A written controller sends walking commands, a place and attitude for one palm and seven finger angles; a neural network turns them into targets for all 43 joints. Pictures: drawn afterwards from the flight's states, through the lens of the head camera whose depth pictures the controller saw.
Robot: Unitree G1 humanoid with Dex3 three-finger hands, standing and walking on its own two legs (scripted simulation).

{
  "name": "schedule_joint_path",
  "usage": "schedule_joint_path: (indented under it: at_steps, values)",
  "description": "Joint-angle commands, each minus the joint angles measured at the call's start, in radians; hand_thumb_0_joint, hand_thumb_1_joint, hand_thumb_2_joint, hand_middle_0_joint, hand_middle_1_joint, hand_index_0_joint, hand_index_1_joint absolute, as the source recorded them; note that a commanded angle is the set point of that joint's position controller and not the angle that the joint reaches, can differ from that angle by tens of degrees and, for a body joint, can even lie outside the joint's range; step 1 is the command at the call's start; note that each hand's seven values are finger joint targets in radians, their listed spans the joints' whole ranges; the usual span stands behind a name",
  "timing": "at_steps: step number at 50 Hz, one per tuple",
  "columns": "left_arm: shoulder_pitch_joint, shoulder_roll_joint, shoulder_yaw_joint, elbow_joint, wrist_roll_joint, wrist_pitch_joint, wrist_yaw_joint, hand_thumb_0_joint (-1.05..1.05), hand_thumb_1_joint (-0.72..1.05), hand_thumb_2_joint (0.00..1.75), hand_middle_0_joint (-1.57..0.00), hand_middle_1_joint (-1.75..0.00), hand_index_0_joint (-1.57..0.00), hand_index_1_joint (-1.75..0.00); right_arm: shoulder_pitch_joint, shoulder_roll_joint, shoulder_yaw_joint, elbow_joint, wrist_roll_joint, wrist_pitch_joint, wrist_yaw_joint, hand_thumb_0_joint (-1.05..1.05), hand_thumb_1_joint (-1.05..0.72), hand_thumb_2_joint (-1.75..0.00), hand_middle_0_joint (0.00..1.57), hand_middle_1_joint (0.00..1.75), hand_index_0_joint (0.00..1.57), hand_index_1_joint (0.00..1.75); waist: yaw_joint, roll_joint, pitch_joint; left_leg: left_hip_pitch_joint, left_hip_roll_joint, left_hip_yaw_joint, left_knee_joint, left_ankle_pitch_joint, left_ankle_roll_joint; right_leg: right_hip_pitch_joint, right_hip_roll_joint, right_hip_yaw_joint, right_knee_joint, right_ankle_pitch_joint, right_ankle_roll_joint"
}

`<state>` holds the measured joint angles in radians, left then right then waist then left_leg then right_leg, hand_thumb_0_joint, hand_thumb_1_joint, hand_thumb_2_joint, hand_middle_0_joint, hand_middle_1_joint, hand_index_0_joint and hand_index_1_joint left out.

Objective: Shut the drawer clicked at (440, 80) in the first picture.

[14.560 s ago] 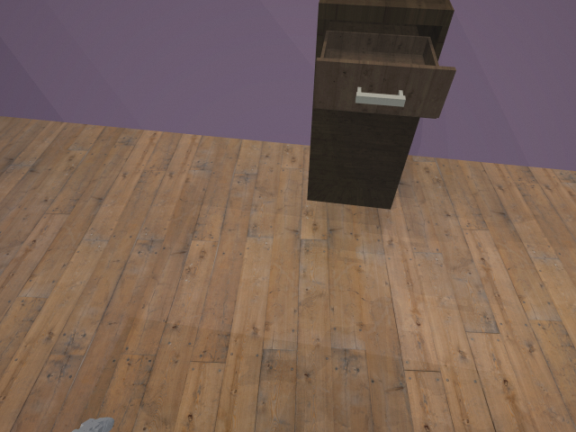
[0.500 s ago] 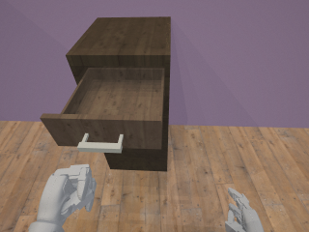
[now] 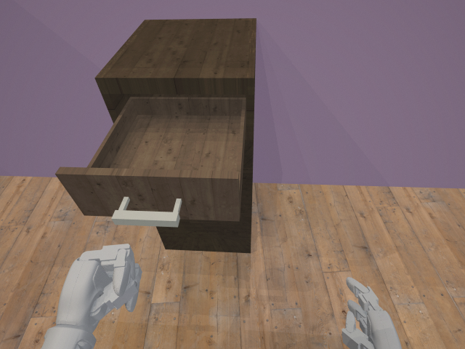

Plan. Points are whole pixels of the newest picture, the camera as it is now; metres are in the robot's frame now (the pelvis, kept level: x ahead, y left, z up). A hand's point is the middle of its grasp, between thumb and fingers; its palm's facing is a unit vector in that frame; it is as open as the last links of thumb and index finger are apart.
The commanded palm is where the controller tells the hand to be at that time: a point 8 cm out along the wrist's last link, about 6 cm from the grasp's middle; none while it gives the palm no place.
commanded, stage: bring the fist close to the handle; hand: left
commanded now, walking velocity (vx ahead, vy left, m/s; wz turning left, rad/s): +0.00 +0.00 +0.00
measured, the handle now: (149, 210) +0.37 +0.21 +0.02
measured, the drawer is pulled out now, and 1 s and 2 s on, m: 0.30 0.30 0.27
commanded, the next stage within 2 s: push the drawer shut in 1.18 s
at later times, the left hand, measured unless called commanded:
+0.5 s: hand (146, 268) +0.23 +0.17 +0.05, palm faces -0.01 -1.00 -0.04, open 3.3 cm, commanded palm +0.22 +0.22 +0.05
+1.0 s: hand (162, 257) +0.27 +0.15 +0.02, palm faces -0.02 -1.00 -0.04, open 3.3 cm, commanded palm +0.24 +0.21 +0.02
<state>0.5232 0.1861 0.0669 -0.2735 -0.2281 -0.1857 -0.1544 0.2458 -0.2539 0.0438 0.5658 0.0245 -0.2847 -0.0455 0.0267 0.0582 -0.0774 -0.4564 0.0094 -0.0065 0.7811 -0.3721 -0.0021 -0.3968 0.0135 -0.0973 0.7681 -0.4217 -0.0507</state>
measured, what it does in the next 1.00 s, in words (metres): stands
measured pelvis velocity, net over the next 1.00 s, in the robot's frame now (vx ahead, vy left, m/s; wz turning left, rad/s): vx -0.01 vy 0.02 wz -0.03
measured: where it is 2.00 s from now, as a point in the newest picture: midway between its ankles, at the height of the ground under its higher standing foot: outside the picture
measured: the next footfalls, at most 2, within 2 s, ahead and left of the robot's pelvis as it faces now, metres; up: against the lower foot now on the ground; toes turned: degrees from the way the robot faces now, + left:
none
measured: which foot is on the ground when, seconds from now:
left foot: down 0.00-1.00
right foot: down 0.00-1.00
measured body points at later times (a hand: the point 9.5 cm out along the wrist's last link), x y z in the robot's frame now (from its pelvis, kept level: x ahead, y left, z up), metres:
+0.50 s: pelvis -0.01 +0.01 -0.02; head +0.03 +0.00 +0.43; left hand +0.23 +0.22 +0.05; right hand +0.16 -0.22 -0.10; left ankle +0.02 +0.12 -0.71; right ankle -0.01 -0.08 -0.71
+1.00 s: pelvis -0.01 +0.02 -0.04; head +0.04 +0.01 +0.41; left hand +0.27 +0.21 +0.02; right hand +0.15 -0.22 -0.13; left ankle +0.02 +0.12 -0.71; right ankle -0.01 -0.08 -0.71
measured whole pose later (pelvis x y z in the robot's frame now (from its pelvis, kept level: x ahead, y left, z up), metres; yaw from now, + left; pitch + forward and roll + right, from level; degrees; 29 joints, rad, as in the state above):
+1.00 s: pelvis -0.01 +0.02 -0.04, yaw -2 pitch +12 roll -1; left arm 0.15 0.17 0.05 0.10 -0.17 -0.33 -0.07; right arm 0.24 -0.24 0.04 0.54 0.01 -0.12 -0.02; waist -0.02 0.04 -0.12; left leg -0.78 0.01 0.02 1.03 -0.45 0.02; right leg -0.73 0.00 -0.07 1.01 -0.50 -0.04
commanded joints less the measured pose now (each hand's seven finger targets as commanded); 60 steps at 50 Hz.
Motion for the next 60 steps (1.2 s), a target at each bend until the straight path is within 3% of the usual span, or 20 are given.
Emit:
schedule_joint_path:
  at_steps: [1,5,7,8,12,14,17,18,22,23,27,29,39,42,45,47,51,52,57,60]
  values:
    - [-0.118,0.105,0.073,-0.181,-0.007,-0.102,0.0,0.0,0.9,0.9,-1.4,-1.6,-1.4,-1.6,-0.092,-0.096,-0.049,-0.161,0.006,-0.055,-0.007,0.0,-0.9,-0.9,0.2,0.3,0.2,0.3,-0.025,-0.082,-0.078,0.04,-0.025,-0.009,-0.065,0.159,0.036,-0.025,-0.025,0.09,-0.149,0.219,0.05]
    - [-0.115,0.085,0.066,-0.142,-0.012,-0.115,-0.005,0.0,0.9,0.9,-1.4,-1.6,-1.4,-1.6,-0.094,-0.095,-0.05,-0.163,0.004,-0.044,-0.004,0.0,-0.9,-0.9,0.2,0.3,0.2,0.3,-0.022,-0.073,-0.098,0.025,-0.027,-0.007,-0.053,0.169,0.034,-0.029,-0.026,0.089,-0.13,0.246,0.049]
    - [-0.12,0.109,0.092,-0.114,-0.007,-0.124,0.001,0.0,0.9,0.9,-1.4,-1.6,-1.4,-1.6,-0.096,-0.096,-0.054,-0.156,0.004,-0.035,-0.004,0.0,-0.9,-0.9,0.2,0.3,0.2,0.3,-0.02,-0.081,-0.085,0.007,-0.024,-0.007,-0.047,0.167,0.033,-0.04,-0.024,0.09,-0.127,0.236,0.047]
    - [-0.11,0.079,0.066,-0.101,-0.007,-0.125,-0.002,0.0,0.9,0.9,-1.4,-1.6,-1.4,-1.6,-0.093,-0.094,-0.052,-0.161,0.002,-0.031,-0.001,0.0,-0.9,-0.9,0.2,0.3,0.2,0.3,-0.019,-0.073,-0.083,0.0,-0.026,-0.006,-0.048,0.159,0.032,-0.047,-0.022,0.085,-0.12,0.225,0.046]
    - [-0.228,0.111,0.073,-0.069,-0.001,-0.149,0.003,0.0,0.9,0.9,-1.4,-1.6,-1.4,-1.6,-0.092,-0.105,-0.05,-0.157,0.002,-0.024,-0.006,0.0,-0.9,-0.9,0.2,0.3,0.2,0.3,-0.043,-0.062,-0.073,-0.03,-0.022,-0.014,-0.029,0.115,0.033,-0.104,-0.017,0.087,-0.107,0.144,0.042]
    - [-0.237,0.088,0.06,-0.059,-0.006,-0.162,0.002,0.0,0.9,0.9,-1.4,-1.6,-1.4,-1.6,-0.084,-0.105,-0.054,-0.163,0.001,-0.026,-0.003,0.0,-0.9,-0.9,0.2,0.3,0.2,0.3,-0.035,-0.047,-0.127,-0.024,-0.024,-0.015,-0.021,0.121,0.031,-0.102,-0.016,0.081,-0.084,0.155,0.04]
    - [-0.248,0.108,0.079,-0.008,0.003,-0.17,0.011,0.0,0.9,0.9,-1.4,-1.6,-1.4,-1.6,-0.077,-0.111,-0.058,-0.156,-0.001,-0.018,-0.003,0.0,-0.9,-0.9,0.2,0.3,0.2,0.3,-0.037,-0.072,-0.145,-0.041,-0.02,-0.017,-0.007,0.136,0.031,-0.111,-0.012,0.072,-0.061,0.176,0.039]
    - [-0.261,0.082,0.055,0.001,0.003,-0.171,0.01,0.0,0.9,0.9,-1.4,-1.6,-1.4,-1.6,-0.075,-0.108,-0.056,-0.158,-0.003,-0.014,0.0,0.0,-0.9,-0.9,0.2,0.3,0.2,0.3,-0.037,-0.051,-0.148,-0.046,-0.023,-0.017,-0.005,0.137,0.03,-0.117,-0.012,0.068,-0.048,0.181,0.037]
    - [-0.269,0.101,0.076,0.032,0.011,-0.182,0.023,0.0,0.9,0.9,-1.4,-1.6,-1.4,-1.6,-0.071,-0.113,-0.061,-0.162,-0.005,0.001,0.006,0.0,-0.9,-0.9,0.2,0.3,0.2,0.3,-0.032,-0.055,-0.176,-0.062,-0.017,-0.02,0.01,0.16,0.028,-0.128,-0.009,0.058,-0.015,0.204,0.033]
    - [-0.294,0.077,0.047,0.024,0.015,-0.187,0.025,0.0,0.9,0.9,-1.4,-1.6,-1.4,-1.6,-0.068,-0.111,-0.061,-0.166,-0.006,0.005,0.008,0.0,-0.9,-0.9,0.2,0.3,0.2,0.3,-0.039,-0.053,-0.198,-0.057,-0.018,-0.019,0.017,0.164,0.029,-0.135,-0.008,0.056,-0.002,0.211,0.034]
    - [-0.355,0.065,0.019,0.052,0.032,-0.2,0.043,0.0,0.9,0.9,-1.4,-1.6,-1.4,-1.6,-0.067,-0.114,-0.061,-0.165,-0.009,0.019,0.012,0.0,-0.9,-0.9,0.2,0.3,0.2,0.3,-0.053,-0.052,-0.175,-0.088,-0.01,-0.031,0.032,0.137,0.025,-0.192,-0.005,0.046,0.024,0.172,0.031]
    - [-0.354,0.072,0.036,0.085,0.034,-0.203,0.052,0.0,0.9,0.9,-1.4,-1.6,-1.4,-1.6,-0.063,-0.115,-0.066,-0.17,-0.012,0.03,0.012,0.0,-0.9,-0.9,0.2,0.3,0.2,0.3,-0.046,-0.07,-0.193,-0.11,-0.012,-0.025,0.05,0.129,0.026,-0.195,-0.005,0.055,0.035,0.173,0.033]
    - [-0.528,0.05,0.003,0.163,0.057,-0.234,0.079,0.0,0.9,0.9,-1.4,-1.6,-1.4,-1.6,-0.064,-0.111,-0.065,-0.166,-0.017,0.076,0.019,0.0,-0.9,-0.9,0.2,0.3,0.2,0.3,-0.059,-0.027,-0.262,-0.154,-0.006,-0.037,0.107,0.11,0.023,-0.272,-0.003,0.054,0.105,0.141,0.027]
    - [-0.49,0.105,0.06,0.166,0.053,-0.227,0.087,0.0,0.9,0.9,-1.4,-1.6,-1.4,-1.6,-0.06,-0.117,-0.068,-0.179,-0.014,0.095,0.017,0.0,-0.9,-0.9,0.2,0.3,0.2,0.3,-0.042,-0.062,-0.294,-0.158,-0.005,-0.03,0.101,0.12,0.027,-0.229,0.001,0.061,0.095,0.153,0.027]
    - [-0.504,0.076,0.028,0.138,0.051,-0.217,0.09,0.0,0.9,0.9,-1.4,-1.6,-1.4,-1.6,-0.06,-0.108,-0.065,-0.186,-0.011,0.105,0.018,0.0,-0.9,-0.9,0.2,0.3,0.2,0.3,-0.045,-0.01,-0.301,-0.129,-0.005,-0.027,0.095,0.144,0.024,-0.22,-0.001,0.061,0.094,0.183,0.026]
    - [-0.484,0.076,0.029,0.169,0.048,-0.208,0.092,0.0,0.9,0.9,-1.4,-1.6,-1.4,-1.6,-0.057,-0.113,-0.064,-0.187,-0.012,0.113,0.016,0.0,-0.9,-0.9,0.2,0.3,0.2,0.3,-0.054,-0.089,-0.279,-0.16,-0.003,-0.029,0.095,0.13,0.03,-0.214,0.002,0.061,0.083,0.176,0.032]
    - [-0.478,0.067,0.025,0.165,0.044,-0.212,0.085,0.0,0.9,0.9,-1.4,-1.6,-1.4,-1.6,-0.06,-0.109,-0.064,-0.189,-0.008,0.12,0.017,0.0,-0.9,-0.9,0.2,0.3,0.2,0.3,-0.054,-0.046,-0.256,-0.159,-0.007,-0.02,0.094,0.111,0.027,-0.222,-0.002,0.066,0.074,0.165,0.032]
    - [-0.485,0.079,0.032,0.172,0.046,-0.213,0.087,0.0,0.9,0.9,-1.4,-1.6,-1.4,-1.6,-0.061,-0.111,-0.064,-0.187,-0.01,0.122,0.015,0.0,-0.9,-0.9,0.2,0.3,0.2,0.3,-0.06,-0.074,-0.248,-0.176,-0.007,-0.022,0.098,0.103,0.031,-0.222,-0.001,0.07,0.072,0.156,0.034]
    - [-0.477,0.11,0.07,0.166,0.035,-0.233,0.074,0.0,0.9,0.9,-1.4,-1.6,-1.4,-1.6,-0.061,-0.111,-0.067,-0.184,-0.011,0.124,0.012,0.0,-0.9,-0.9,0.2,0.3,0.2,0.3,-0.053,-0.066,-0.263,-0.186,-0.01,-0.014,0.107,0.108,0.033,-0.199,-0.004,0.086,0.066,0.168,0.034]
    - [-0.459,0.083,0.044,0.141,0.029,-0.244,0.061,0.0,0.9,0.9,-1.4,-1.6,-1.4,-1.6,-0.059,-0.104,-0.067,-0.186,-0.007,0.12,0.014,0.0,-0.9,-0.9,0.2,0.3,0.2,0.3,-0.053,-0.018,-0.271,-0.156,-0.01,-0.011,0.107,0.144,0.029,-0.197,-0.006,0.079,0.075,0.215,0.031]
